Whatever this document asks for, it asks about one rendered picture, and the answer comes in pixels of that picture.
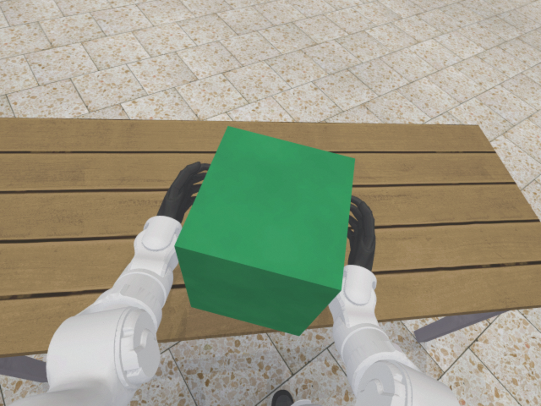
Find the robot left forearm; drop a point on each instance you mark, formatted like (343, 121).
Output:
(147, 280)

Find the right robot upper arm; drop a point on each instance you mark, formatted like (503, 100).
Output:
(390, 383)

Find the robot right forearm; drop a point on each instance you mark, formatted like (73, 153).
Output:
(358, 337)

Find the left robot upper arm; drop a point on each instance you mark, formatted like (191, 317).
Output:
(99, 359)

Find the left robot hand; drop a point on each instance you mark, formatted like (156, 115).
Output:
(179, 197)

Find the right robot hand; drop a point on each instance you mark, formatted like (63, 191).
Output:
(362, 240)

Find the table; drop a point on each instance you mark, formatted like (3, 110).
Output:
(454, 235)

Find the carton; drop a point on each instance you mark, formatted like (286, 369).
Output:
(265, 239)

